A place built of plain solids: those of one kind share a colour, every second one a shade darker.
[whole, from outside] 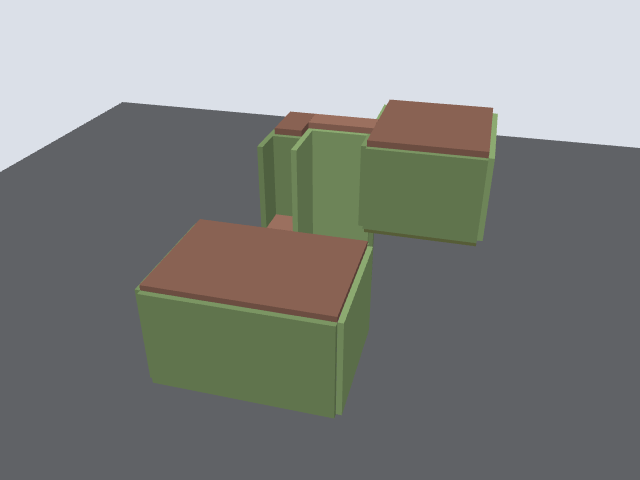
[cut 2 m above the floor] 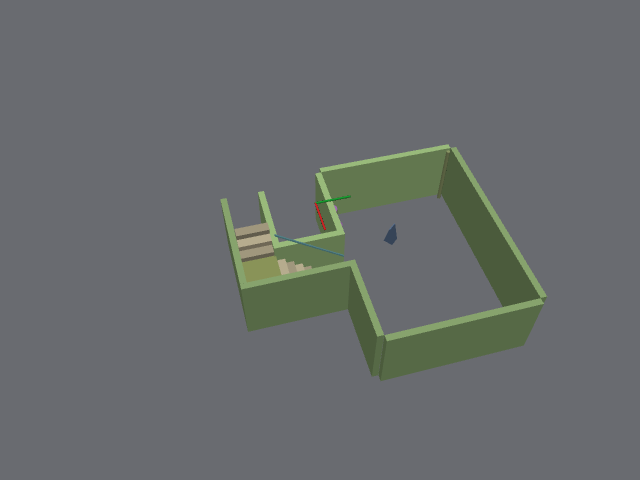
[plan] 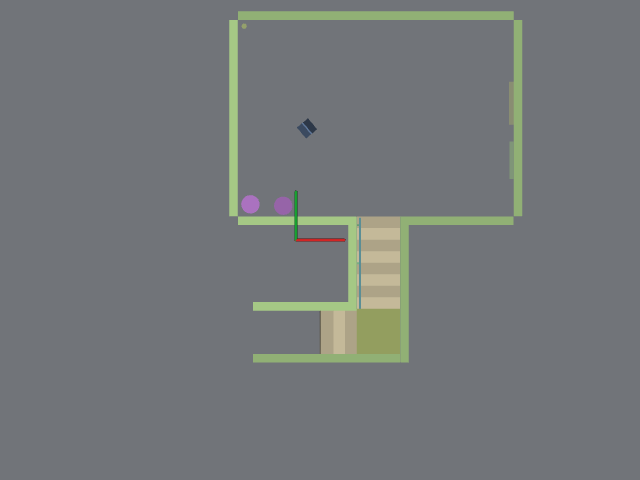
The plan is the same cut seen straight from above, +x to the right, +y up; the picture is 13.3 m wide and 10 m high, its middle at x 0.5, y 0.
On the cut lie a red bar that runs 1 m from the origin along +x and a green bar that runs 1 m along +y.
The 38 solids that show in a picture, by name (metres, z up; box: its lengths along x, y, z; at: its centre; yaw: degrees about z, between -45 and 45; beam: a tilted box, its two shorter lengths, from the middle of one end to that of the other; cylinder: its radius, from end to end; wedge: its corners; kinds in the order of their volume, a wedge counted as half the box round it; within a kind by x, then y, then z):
{
 "wall_1": {"box": [0.18, 4.21, 2.79], "at": [-4.63, -2.48, 4.92]},
 "wall_2": {"box": [3.64, 0.18, 2.79], "at": [-2.72, -0.28, 4.92]},
 "wall_3": {"box": [0.18, 4.09, 3.36], "at": [-1.3, 2.54, 1.63]},
 "wall_4": {"box": [0.18, 1.1, 2.79], "at": [-0.81, -0.92, 4.92]},
 "wall_5": {"box": [2.48, 0.18, 3.36], "at": [0.03, 0.4, 1.63]},
 "wall_6": {"box": [2.17, 0.18, 6.36], "at": [0.19, -1.38, 3.13]},
 "wall_7": {"box": [3.07, 0.18, 6.36], "at": [0.64, -2.46, 3.13]},
 "wall_8": {"box": [0.18, 1.96, 6.36], "at": [1.18, -0.49, 3.13]},
 "wall_9": {"box": [5.75, 0.18, 3.36], "at": [1.66, 4.67, 1.63]},
 "wall_10": {"box": [0.9, 0.18, 3.0], "at": [1.72, -0.58, 4.81]},
 "wall_11": {"box": [0.18, 3.04, 6.36], "at": [2.26, -1.03, 3.13]},
 "wall_12": {"box": [2.37, 0.18, 3.36], "at": [3.35, 0.4, 1.63]},
 "wall_13": {"box": [0.18, 4.09, 3.36], "at": [4.63, 2.54, 1.63]},
 "roof_1": {"box": [3.64, 4.21, 0.2], "at": [-2.72, -2.48, 6.41]},
 "roof_2": {"box": [2.17, 0.9, 0.2], "at": [0.19, -1.92, 6.41]},
 "roof_3": {"box": [5.75, 4.09, 0.18], "at": [1.66, 2.54, 3.4]},
 "roof_4": {"box": [0.9, 1.7, 0.2], "at": [1.72, -1.52, 6.41]},
 "roof_5": {"box": [0.9, 1.17, 0.18], "at": [1.72, -0.09, 3.4]},
 "floor_1": {"wedge": [[-4.54, -4.58, 3.31], [-4.54, -4.58, 3.52], [-4.54, -0.37, 3.31], [-4.54, -0.37, 3.52], [-0.92, -4.58, 3.31], [-0.92, -0.37, 3.31], [-0.9, -4.58, 3.52], [-0.9, -0.37, 3.52]]},
 "floor_2": {"wedge": [[1.21, -2.37, 1.46], [1.21, -1.46, 1.46], [1.24, -2.37, 1.67], [1.24, -1.43, 1.67], [2.17, -2.37, 1.46], [2.17, -2.37, 1.67], [2.17, -1.46, 1.46], [2.17, -1.43, 1.67]]},
 "tread_1": {"wedge": [[0.5, -2.37, 2.08], [0.5, -1.47, 2.08], [0.51, -2.37, 2.23], [0.52, -1.47, 2.23], [0.74, -2.37, 1.89], [0.74, -1.47, 1.89], [0.78, -2.37, 2.23], [0.78, -1.47, 2.23]]},
 "tread_2": {"wedge": [[0.74, -2.37, 1.9], [0.74, -1.47, 1.9], [0.76, -2.37, 2.04], [0.76, -1.47, 2.04], [0.98, -2.37, 1.71], [0.98, -1.47, 1.71], [1.02, -2.37, 2.04], [1.02, -1.47, 2.04]]},
 "tread_3": {"wedge": [[0.98, -2.37, 1.71], [0.98, -1.47, 1.71], [0.99, -2.37, 1.85], [0.99, -1.47, 1.85], [1.22, -2.37, 1.52], [1.22, -1.47, 1.52], [1.26, -2.37, 1.85], [1.26, -1.47, 1.85]]},
 "tread_4": {"wedge": [[1.27, -1.48, 1.34], [1.27, -1.46, 1.48], [1.27, -1.23, 1.15], [1.27, -1.19, 1.48], [2.17, -1.48, 1.34], [2.17, -1.46, 1.48], [2.17, -1.24, 1.15], [2.17, -1.19, 1.48]]},
 "tread_5": {"wedge": [[1.27, -1.24, 1.15], [1.27, -1.22, 1.3], [1.27, -1.0, 0.96], [1.27, -0.95, 1.3], [2.17, -1.24, 1.15], [2.17, -1.22, 1.3], [2.17, -1.0, 0.97], [2.17, -0.95, 1.3]]},
 "tread_6": {"wedge": [[1.27, -1.0, 0.97], [1.27, -0.98, 1.11], [1.27, -0.75, 0.78], [1.27, -0.71, 1.11], [2.17, -1.0, 0.97], [2.17, -0.98, 1.11], [2.17, -0.75, 0.78], [2.17, -0.71, 1.11]]},
 "tread_7": {"wedge": [[1.27, -0.76, 0.78], [1.27, -0.74, 0.93], [1.27, -0.52, 0.59], [1.27, -0.47, 0.93], [2.17, -0.76, 0.78], [2.17, -0.74, 0.93], [2.17, -0.51, 0.59], [2.17, -0.47, 0.93]]},
 "tread_8": {"wedge": [[1.27, -0.52, 0.6], [1.27, -0.5, 0.74], [1.27, -0.28, 0.41], [1.27, -0.23, 0.74], [2.17, -0.52, 0.6], [2.17, -0.5, 0.74], [2.17, -0.28, 0.41], [2.17, -0.23, 0.74]]},
 "tread_9": {"wedge": [[1.27, -0.28, 0.41], [1.27, -0.26, 0.56], [1.27, -0.04, 0.22], [1.27, 0.01, 0.56], [2.17, -0.28, 0.41], [2.17, -0.26, 0.56], [2.17, -0.04, 0.22], [2.17, 0.01, 0.56]]},
 "tread_10": {"wedge": [[1.27, -0.04, 0.23], [1.27, -0.02, 0.37], [1.27, 0.21, 0.04], [1.27, 0.25, 0.37], [2.17, -0.04, 0.22], [2.17, -0.02, 0.37], [2.17, 0.2, 0.04], [2.17, 0.25, 0.37]]},
 "tread_11": {"wedge": [[1.27, 0.2, 0.01], [1.27, 0.22, 0.19], [1.27, 0.46, -0.04], [1.27, 0.49, 0.19], [2.17, 0.2, 0.01], [2.17, 0.22, 0.19], [2.17, 0.46, -0.04], [2.17, 0.49, 0.19]]},
 "bin_1": {"cylinder": 0.19, "from": [-0.95, 0.74, 0.0], "to": [-0.95, 0.74, 0.62]},
 "bin_2": {"cylinder": 0.19, "from": [-0.27, 0.71, 0.0], "to": [-0.27, 0.71, 0.62]},
 "guard_rail_1": {"wedge": [[1.31, -1.43, 2.58], [1.31, -1.43, 2.63], [1.31, 0.46, 1.12], [1.31, 0.46, 1.17], [1.35, -1.43, 2.58], [1.35, -1.43, 2.63], [1.35, 0.46, 1.12], [1.35, 0.46, 1.17]]},
 "sign_1": {"wedge": [[0.02, 2.34, 0.0], [0.12, 2.43, 0.62], [0.14, 2.45, 0.62], [0.21, 2.11, 0.0], [0.25, 2.54, 0.0], [0.31, 2.2, 0.62], [0.34, 2.22, 0.62], [0.44, 2.31, 0.0]]},
 "radiator_1": {"box": [0.1, 0.9, 0.6], "at": [4.49, 2.85, 0.45]},
 "cabinet_1": {"box": [0.09, 0.79, 0.57], "at": [4.49, 1.66, 1.37]},
 "pipe_1": {"cylinder": 0.06, "from": [-1.08, 4.45, 0.0], "to": [-1.08, 4.45, 3.31]}
}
